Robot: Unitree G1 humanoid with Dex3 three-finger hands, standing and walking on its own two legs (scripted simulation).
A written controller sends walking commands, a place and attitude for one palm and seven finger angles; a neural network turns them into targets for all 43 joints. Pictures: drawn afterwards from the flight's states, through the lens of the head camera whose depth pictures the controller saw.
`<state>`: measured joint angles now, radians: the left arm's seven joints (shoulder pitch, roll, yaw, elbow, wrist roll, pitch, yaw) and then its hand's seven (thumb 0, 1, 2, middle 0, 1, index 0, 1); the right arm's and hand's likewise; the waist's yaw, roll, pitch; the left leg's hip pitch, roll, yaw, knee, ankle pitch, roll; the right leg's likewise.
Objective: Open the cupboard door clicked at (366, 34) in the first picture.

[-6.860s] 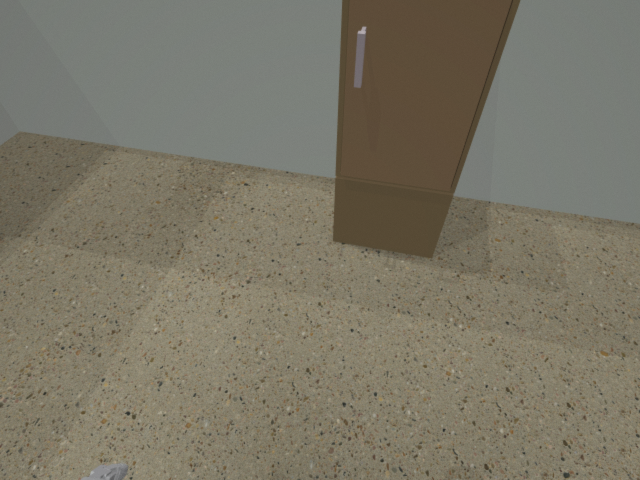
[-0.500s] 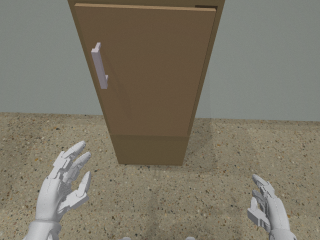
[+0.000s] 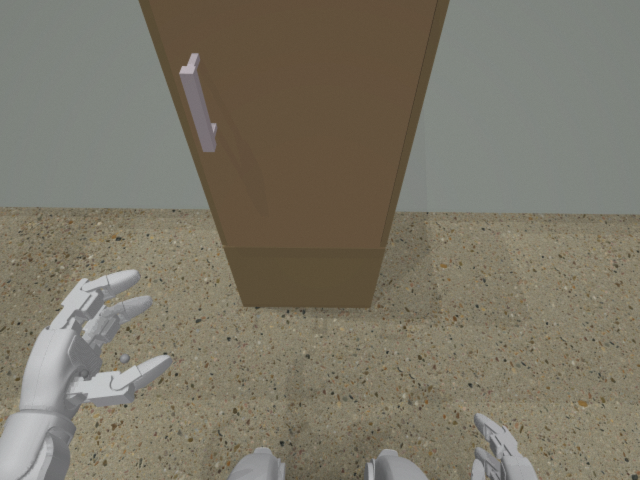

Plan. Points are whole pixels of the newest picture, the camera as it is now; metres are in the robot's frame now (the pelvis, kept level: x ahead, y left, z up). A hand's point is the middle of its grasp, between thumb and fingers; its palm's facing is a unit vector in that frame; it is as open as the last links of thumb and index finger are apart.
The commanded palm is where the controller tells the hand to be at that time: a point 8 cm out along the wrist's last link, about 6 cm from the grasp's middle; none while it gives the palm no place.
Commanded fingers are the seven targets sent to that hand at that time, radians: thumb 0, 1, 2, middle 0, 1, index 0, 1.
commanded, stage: raise the hand with hooked fingers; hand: left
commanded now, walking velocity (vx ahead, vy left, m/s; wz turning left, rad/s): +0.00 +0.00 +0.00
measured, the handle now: (202, 105) +0.62 +0.21 +0.10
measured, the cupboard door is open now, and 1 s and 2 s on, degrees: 0 0 0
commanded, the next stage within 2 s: move the hooked fingers beside the handle in 1.28 s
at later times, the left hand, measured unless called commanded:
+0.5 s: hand (73, 312) +0.28 +0.28 +0.09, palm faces +0.05 -1.00 -0.06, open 13.7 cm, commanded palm +0.25 +0.33 +0.10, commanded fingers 0.00 -0.50 0.30 -0.30 -1.20 -0.30 -1.20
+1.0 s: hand (71, 269) +0.32 +0.28 +0.11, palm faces +0.03 -1.00 -0.04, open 14.0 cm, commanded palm +0.28 +0.33 +0.11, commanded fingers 0.00 -0.50 0.30 -0.30 -1.20 -0.30 -1.20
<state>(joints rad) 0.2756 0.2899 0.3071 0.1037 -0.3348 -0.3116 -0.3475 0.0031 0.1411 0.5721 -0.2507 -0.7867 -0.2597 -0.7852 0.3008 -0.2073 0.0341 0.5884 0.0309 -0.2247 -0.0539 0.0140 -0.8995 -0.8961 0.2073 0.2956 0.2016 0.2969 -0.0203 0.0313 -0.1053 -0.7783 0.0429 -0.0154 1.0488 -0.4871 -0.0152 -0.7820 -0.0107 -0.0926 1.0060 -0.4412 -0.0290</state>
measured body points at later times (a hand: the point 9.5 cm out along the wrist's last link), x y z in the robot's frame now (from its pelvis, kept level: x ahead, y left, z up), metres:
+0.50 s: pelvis +0.02 +0.02 +0.02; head +0.06 +0.03 +0.47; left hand +0.27 +0.33 +0.10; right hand +0.20 -0.20 -0.04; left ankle +0.02 +0.13 -0.67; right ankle +0.03 -0.10 -0.67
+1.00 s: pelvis +0.02 +0.01 +0.03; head +0.06 +0.01 +0.48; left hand +0.31 +0.34 +0.12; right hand +0.16 -0.25 -0.05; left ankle +0.02 +0.13 -0.67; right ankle +0.03 -0.10 -0.67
